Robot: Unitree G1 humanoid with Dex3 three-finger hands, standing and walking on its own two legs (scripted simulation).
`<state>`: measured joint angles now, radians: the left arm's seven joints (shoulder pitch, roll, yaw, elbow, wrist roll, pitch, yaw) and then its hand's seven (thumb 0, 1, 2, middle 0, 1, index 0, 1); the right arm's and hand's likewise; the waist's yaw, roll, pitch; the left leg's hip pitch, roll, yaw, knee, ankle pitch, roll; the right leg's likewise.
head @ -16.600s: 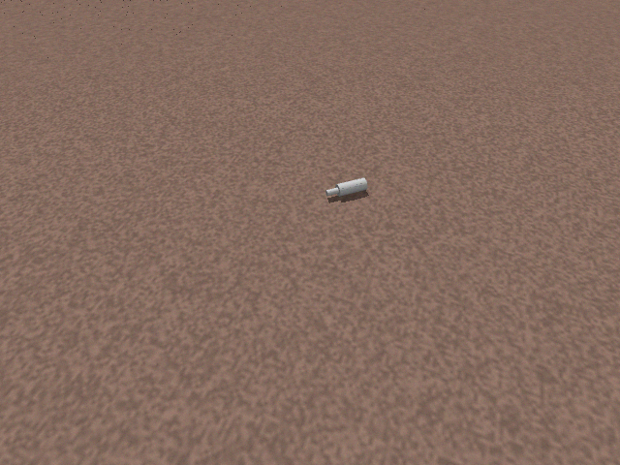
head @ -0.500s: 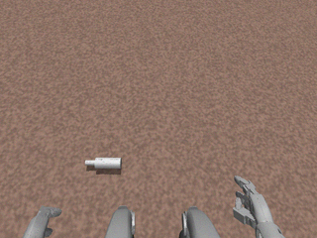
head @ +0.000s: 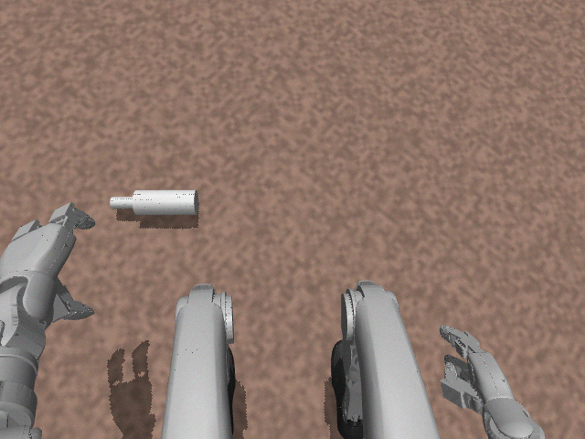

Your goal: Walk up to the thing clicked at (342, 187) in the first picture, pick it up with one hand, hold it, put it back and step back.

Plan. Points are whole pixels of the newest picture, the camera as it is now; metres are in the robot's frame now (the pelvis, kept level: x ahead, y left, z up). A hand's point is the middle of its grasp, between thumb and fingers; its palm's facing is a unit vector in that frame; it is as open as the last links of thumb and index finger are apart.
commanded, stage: rise first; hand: left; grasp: from above
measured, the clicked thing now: (154, 202) +0.54 +0.31 -0.44
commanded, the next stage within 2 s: none
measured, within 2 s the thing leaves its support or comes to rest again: neither
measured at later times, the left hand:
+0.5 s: hand (103, 229) +0.42 +0.33 -0.24, palm faces -0.47 -0.05 -0.88, open 14.1 cm
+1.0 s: hand (116, 216) +0.46 +0.33 -0.29, palm faces -0.45 -0.02 -0.89, open 13.9 cm
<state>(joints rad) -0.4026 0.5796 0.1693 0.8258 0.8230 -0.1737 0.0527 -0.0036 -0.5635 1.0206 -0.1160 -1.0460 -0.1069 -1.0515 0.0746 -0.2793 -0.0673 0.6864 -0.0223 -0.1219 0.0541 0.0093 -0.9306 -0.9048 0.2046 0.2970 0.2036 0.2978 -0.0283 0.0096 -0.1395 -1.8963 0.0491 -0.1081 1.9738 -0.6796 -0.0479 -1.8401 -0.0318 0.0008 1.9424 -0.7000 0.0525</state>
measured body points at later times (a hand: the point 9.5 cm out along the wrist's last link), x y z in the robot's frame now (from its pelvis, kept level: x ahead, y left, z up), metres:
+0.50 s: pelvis -0.02 +0.01 -0.11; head +0.20 +0.07 +0.28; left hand +0.44 +0.33 -0.19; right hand +0.03 -0.28 -0.21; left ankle +0.07 +0.14 -0.43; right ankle +0.07 -0.14 -0.43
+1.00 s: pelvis -0.02 +0.02 -0.13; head +0.23 +0.09 +0.24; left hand +0.48 +0.33 -0.24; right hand +0.04 -0.26 -0.23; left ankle +0.07 +0.14 -0.43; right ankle +0.07 -0.14 -0.43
